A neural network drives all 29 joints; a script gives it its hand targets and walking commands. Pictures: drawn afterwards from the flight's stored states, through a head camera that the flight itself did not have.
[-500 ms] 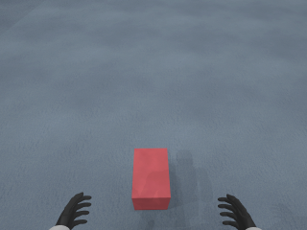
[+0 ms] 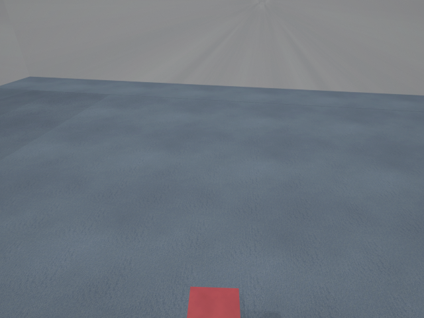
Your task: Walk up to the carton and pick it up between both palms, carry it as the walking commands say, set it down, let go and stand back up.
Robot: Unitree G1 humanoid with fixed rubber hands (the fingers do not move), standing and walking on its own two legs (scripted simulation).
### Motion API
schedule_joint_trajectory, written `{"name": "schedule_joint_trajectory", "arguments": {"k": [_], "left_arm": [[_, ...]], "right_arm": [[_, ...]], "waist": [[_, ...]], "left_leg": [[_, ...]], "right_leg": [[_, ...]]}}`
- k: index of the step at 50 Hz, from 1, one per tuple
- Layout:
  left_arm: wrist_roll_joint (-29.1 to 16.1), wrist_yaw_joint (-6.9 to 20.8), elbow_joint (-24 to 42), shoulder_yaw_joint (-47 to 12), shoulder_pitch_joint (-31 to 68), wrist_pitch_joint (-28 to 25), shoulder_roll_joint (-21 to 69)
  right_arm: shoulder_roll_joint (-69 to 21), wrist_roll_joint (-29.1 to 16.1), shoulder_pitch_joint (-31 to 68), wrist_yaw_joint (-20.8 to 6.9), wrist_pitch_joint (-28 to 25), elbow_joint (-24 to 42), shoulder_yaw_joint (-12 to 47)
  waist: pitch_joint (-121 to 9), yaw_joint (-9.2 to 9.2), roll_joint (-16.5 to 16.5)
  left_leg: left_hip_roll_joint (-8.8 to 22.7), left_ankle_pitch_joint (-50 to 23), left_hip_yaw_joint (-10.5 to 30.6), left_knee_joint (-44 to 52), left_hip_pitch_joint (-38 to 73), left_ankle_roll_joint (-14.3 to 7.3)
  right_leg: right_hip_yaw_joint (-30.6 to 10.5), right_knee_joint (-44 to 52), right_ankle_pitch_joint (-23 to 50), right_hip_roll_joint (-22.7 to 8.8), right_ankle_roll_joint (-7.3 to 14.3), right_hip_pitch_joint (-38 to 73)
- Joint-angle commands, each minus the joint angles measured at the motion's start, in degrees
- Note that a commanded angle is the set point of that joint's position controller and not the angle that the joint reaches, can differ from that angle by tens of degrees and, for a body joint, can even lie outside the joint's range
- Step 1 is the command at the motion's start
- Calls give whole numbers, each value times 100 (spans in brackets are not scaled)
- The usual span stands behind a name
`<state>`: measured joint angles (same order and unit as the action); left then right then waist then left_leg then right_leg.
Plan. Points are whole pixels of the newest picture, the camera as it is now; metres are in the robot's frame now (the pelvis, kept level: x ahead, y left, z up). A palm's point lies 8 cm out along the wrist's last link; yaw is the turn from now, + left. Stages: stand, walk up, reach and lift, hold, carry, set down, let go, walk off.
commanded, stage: stand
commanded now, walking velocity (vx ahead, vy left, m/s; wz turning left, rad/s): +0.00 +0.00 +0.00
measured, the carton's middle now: out of the picture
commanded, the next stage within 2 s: none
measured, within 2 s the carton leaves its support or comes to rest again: neither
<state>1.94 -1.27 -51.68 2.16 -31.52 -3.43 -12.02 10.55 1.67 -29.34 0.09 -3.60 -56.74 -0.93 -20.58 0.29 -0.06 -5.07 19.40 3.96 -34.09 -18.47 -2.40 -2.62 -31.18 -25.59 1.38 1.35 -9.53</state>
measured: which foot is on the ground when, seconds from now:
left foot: down 0.00-1.00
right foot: down 0.00-1.00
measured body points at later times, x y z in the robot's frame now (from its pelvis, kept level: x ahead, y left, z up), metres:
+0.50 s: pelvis -0.02 -0.01 +0.00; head -0.10 -0.01 +0.44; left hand -0.08 +0.18 -0.17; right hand -0.06 -0.20 -0.17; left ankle -0.02 +0.10 -0.73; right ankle -0.10 -0.11 -0.73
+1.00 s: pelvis -0.04 -0.03 +0.00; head -0.09 -0.04 +0.45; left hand -0.12 +0.15 -0.16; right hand -0.11 -0.22 -0.17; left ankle -0.02 +0.10 -0.73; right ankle -0.10 -0.11 -0.73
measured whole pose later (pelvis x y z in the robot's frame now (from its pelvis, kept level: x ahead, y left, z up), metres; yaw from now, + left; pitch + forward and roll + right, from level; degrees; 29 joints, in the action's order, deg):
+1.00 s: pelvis -0.04 -0.03 +0.00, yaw +4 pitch +0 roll +0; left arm 1.7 -2.9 -64.4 0.1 -27.7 -1.0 -4.0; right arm 4.2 1.3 -25.5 2.5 0.5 -70.6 1.6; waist -7.6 -0.3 0.6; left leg -3.7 14.4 8.9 -32.0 -17.3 1.0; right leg 2.2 -30.0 -22.1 3.4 4.1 -7.9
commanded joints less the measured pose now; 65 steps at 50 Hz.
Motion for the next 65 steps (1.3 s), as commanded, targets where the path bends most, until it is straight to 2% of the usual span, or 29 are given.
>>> {"name": "schedule_joint_trajectory", "arguments": {"k": [1, 3, 5, 8, 9, 11, 12, 15, 17, 20, 21, 28, 29, 31, 33, 35, 38, 40, 41, 43, 47, 49, 52, 55, 56, 58, 63, 64, 65], "left_arm": [[-17, -109, 435, 167, -18, -149, -600], [-79, -111, 384, 121, 78, -163, -515], [-56, -168, 71, 6, -464, -105, -162], [-63, -159, 155, 42, -117, -95, -451], [-61, -152, 31, 31, -378, -61, -331], [-27, -221, -176, -117, -399, -1, 76], [-3, -216, -100, -41, -377, 23, -198], [-62, -205, -283, -64, -602, 19, -81], [-52, -229, -350, -161, -419, 78, 252], [-19, -207, -484, -109, -379, 101, 98], [-80, -195, -587, -118, -527, 151, 170], [-24, -202, -742, -30, -149, 154, 107], [-25, -214, -868, -97, -362, 117, 237], [-50, -224, -948, -66, -228, 157, 165], [-47, -229, -965, -44, -336, 159, 252], [-48, -217, -947, -86, -226, 154, 257], [-4, -224, -948, -84, -178, 154, 326], [-54, -229, -974, -160, -17, 195, 442], [-19, -224, -1032, -140, -46, 202, 463], [-53, -207, -1134, -130, -293, 210, 443], [-35, -208, -1095, -84, -87, 182, 119], [-35, -193, -1244, -144, -196, 186, 421], [-31, -208, -1144, -127, 71, 174, 392], [-33, -205, -1200, -164, 83, 176, 543], [-9, -225, -1172, -106, 123, 138, 339], [3, -252, -1363, -194, -88, 138, 624], [-69, -252, -1291, -158, -76, 161, 416], [-55, -257, -1235, -146, 180, 139, 469], [-50, -234, -1357, -73, -180, 170, 232]], "right_arm": [[328, 16, 215, 72, -141, 309, -29], [643, -53, -62, 152, -174, 181, -80], [336, 13, -53, 181, -101, 53, 36], [495, 0, -132, 169, -43, -50, -4], [186, 12, -127, 146, -31, -88, 72], [254, -52, -351, 206, 24, -239, 81], [272, 23, -178, 205, 43, -267, 80], [343, 11, -142, 243, 102, -363, 130], [9, -39, -356, 234, 133, -567, 202], [-40, -19, -168, 289, 165, -632, 234], [-99, 3, -86, 246, 219, -608, 239], [-188, 11, -235, 204, 283, -915, 215], [-290, -45, -201, 221, 272, -903, 254], [2, -74, -224, 257, 193, -913, 167], [-97, 5, -110, 264, 242, -1039, 202], [-162, -50, -197, 285, 260, -1054, 176], [-331, -21, -27, 265, 293, -1185, 241], [-174, -39, -365, 253, 315, -1311, 169], [-333, -36, 43, 226, 321, -1239, 192], [-273, -74, -235, 230, 341, -1273, 221], [-159, -65, -173, 276, 354, -1307, 214], [-237, -48, 47, 250, 373, -1307, 210], [-474, -45, 91, 270, 380, -1296, 287], [-578, -78, 29, 240, 360, -1413, 284], [-281, -72, 277, 290, 369, -1357, 224], [-180, -64, 247, 333, 342, -1305, 157], [-295, -26, 380, 325, 392, -1411, 168], [-293, -105, 451, 320, 398, -1398, 150], [-262, -112, 437, 312, 401, -1393, 152]], "waist": [[2243, 34, 75], [1837, -121, -386], [2173, 22, -283], [2183, -191, 125], [2428, -27, 297], [2540, -202, -206], [2519, -28, 14], [2501, 2, 256], [2692, -114, -102], [2713, -78, 344], [2750, -26, -113], [2877, -76, 84], [2914, -129, 403], [2723, -203, -52], [2760, 30, 98], [2841, -129, -19], [2962, 8, 269], [2968, -124, -196], [2934, -85, 182], [2921, -115, -83], [2962, -87, 71], [3101, -16, 293], [2897, -58, -71], [2824, -52, -190], [2851, -1, 187], [2773, -30, -384], [2939, 25, 221], [2967, -75, -15], [2999, 126, -299]], "left_leg": [[748, -1968, 823, 610, -576, -248], [751, -1929, 815, 392, -322, -264], [698, -1866, 823, 338, -495, -300], [701, -1567, 861, 378, -278, -262], [742, -2118, 959, 444, -574, -294], [718, -1855, 831, 357, -545, -252], [679, -1853, 868, 359, -576, -253], [689, -1893, 868, 467, -608, -290], [696, -2010, 887, 515, -616, -211], [723, -1852, 939, 582, -457, -222], [694, -1350, 1028, 575, -429, -238], [633, -1014, 1108, 716, -625, -159], [637, -1233, 1102, 782, -491, -207], [655, -1392, 1099, 788, -477, -199], [598, -1348, 991, 738, -631, -176], [673, -893, 1009, 737, -391, -156], [601, -1219, 886, 774, -767, -85], [647, -897, 1029, 893, -636, -67], [585, -986, 966, 806, -516, -47], [653, -959, 1099, 856, -527, -52], [627, -1067, 932, 878, -425, 9], [607, -1099, 986, 865, -753, -27], [628, -1101, 923, 753, -391, 3], [620, -1321, 938, 784, -355, 28], [570, -1423, 890, 750, -325, 22], [647, -1372, 887, 753, -318, 32], [675, -1243, 818, 717, -377, 147], [603, -1210, 795, 637, -424, 70], [667, -1225, 751, 608, -471, 138]], "right_leg": [[-488, 526, 2342, -681, 119, -789], [-381, 501, 2538, -631, 138, -704], [-445, 439, 2989, -706, 169, -777], [-416, 480, 2035, -586, 178, -1048], [-367, 490, 2008, -610, 165, -936], [-394, 449, 2687, -685, 201, -912], [-404, 494, 2245, -654, 214, -838], [-330, 494, 1813, -615, 199, -819], [-333, 457, 2110, -626, 188, -743], [-295, 575, 1635, -622, 199, -854], [-340, 729, 1144, -504, 214, -1014], [-279, 745, 766, -489, 277, -828], [-414, 765, 1059, -538, 295, -928], [-262, 807, 1191, -518, 286, -700], [-277, 801, 1139, -517, 289, -464], [-322, 969, 773, -525, 332, -757], [-430, 924, 1255, -675, 293, -417], [-349, 1010, 626, -628, 389, -642], [-376, 983, 798, -578, 364, -589], [-228, 967, 847, -526, 356, -552], [-446, 1128, 512, -669, 365, -689], [-502, 1044, 914, -664, 255, -315], [-475, 1199, 781, -745, 376, -508], [-312, 1085, 1662, -641, 376, -204], [-338, 1065, 1695, -640, 401, -211], [-331, 1094, 2464, -688, 198, -97], [-310, 1145, 2837, -765, 252, -71], [-368, 1149, 3051, -729, 264, 112], [-257, 1164, 3247, -779, 125, 116]]}}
